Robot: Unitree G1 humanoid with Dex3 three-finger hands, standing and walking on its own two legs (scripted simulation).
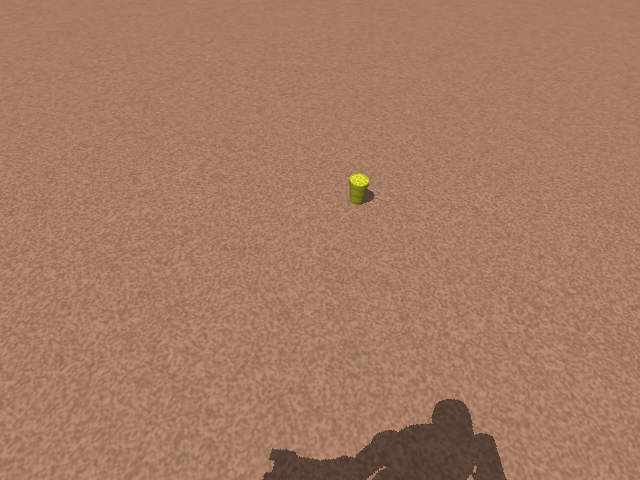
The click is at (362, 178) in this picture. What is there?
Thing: tapered cup
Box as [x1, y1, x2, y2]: [349, 174, 368, 204]
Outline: 353,174 349,180 350,201 354,204 359,204 363,199 366,187 368,185 368,178 363,174
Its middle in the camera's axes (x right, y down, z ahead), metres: +0.18 -0.23 +1.79
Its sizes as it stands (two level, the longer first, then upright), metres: 0.089 0.089 0.129
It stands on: the floor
